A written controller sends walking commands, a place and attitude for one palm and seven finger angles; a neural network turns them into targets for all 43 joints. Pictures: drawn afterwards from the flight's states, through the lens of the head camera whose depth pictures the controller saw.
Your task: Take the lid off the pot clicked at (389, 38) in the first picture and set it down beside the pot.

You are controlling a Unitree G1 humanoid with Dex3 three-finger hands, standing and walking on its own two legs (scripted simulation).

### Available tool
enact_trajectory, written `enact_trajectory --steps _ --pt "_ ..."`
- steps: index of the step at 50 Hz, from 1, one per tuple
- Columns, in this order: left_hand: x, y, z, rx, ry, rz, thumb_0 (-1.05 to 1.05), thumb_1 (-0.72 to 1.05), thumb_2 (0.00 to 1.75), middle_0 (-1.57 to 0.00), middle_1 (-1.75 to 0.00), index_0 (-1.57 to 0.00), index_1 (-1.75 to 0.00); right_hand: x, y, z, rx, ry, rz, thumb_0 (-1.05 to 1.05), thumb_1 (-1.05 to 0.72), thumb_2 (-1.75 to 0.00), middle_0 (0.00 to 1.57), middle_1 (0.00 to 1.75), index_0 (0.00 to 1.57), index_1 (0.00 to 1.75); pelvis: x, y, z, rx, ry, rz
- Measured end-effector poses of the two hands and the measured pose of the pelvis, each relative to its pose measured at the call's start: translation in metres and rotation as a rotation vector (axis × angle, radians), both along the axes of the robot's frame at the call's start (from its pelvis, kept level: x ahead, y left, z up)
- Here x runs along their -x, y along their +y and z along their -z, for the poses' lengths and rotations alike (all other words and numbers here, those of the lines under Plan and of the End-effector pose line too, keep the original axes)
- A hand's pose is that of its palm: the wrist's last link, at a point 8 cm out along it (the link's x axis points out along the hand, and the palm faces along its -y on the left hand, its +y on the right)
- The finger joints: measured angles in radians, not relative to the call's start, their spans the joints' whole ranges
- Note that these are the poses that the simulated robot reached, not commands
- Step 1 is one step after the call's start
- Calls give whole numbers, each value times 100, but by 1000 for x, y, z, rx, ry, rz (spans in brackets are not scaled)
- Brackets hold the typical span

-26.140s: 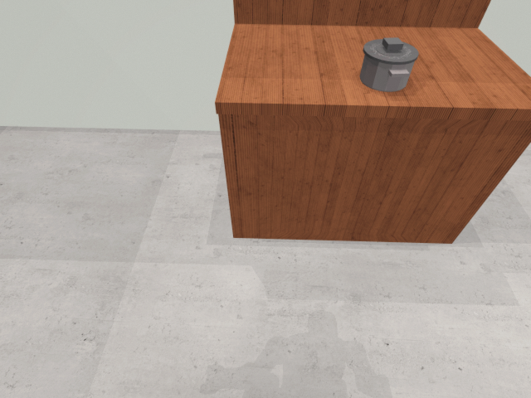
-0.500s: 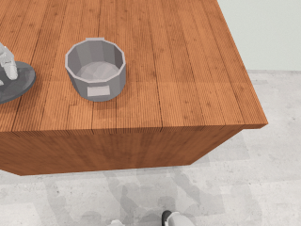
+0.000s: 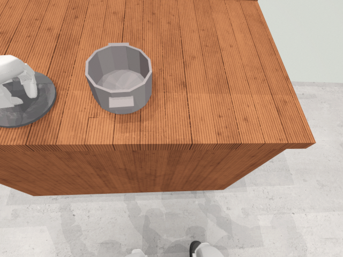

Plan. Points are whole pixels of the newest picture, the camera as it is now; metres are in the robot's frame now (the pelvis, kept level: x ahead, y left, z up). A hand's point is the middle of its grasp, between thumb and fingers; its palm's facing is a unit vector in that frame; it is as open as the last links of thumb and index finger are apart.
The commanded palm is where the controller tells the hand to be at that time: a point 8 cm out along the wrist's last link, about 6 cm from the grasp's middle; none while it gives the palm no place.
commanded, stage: open the fingers wide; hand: left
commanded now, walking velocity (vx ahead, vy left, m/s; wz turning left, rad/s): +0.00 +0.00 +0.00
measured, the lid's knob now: (14, 91) +0.49 +0.35 +0.03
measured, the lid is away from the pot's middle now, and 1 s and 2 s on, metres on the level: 0.24 0.25 0.25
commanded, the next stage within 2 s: raise the empty hand in 0.94 s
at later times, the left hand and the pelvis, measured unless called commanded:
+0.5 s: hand (11, 93) +0.45 +0.32 +0.07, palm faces -0.47 -0.10 -0.87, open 7.8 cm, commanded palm +0.50 +0.32 +0.12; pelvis -0.01 -0.02 +0.00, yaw +1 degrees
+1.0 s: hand (10, 96) +0.45 +0.32 +0.07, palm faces -0.49 -0.11 -0.87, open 10.8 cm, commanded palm +0.50 +0.33 +0.12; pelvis -0.02 -0.03 -0.01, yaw +1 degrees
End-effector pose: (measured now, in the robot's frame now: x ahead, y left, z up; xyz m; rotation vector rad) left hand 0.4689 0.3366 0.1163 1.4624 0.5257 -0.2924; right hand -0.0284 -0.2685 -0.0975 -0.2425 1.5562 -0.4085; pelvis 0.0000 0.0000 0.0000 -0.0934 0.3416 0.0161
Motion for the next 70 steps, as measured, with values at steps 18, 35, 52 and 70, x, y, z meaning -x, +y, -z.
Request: enact_trajectory --steps 18,35,52,70 --pt "11 -7 -12 -25 -13 -30 -1 43 57 -39 -98 -63 -110 -30 -20 1 20 -110 -54 0 -90 -90 20 30 20 30 9 -12 0 -13 -19 -14" --pt "8 -14 -15 -25 -20 -49 0 21 44 -33 -101 -38 -102 5 -30 3 18 -43 3 0 -90 -90 20 30 20 30 13 -27 3 -20 -10 -1" --pt "12 -13 -11 -15 -3 -44 0 12 41 -29 -99 -30 -99 -7 -37 6 30 -64 -13 0 -90 -90 20 30 20 30 15 -31 6 -18 -2 -3" --pt "13 4 -41 -29 -19 -93 0 12 39 -28 -100 -29 -100 -17 -23 6 0 -84 -19 0 -90 -90 20 30 20 30 11 -21 2 -13 -22 -8"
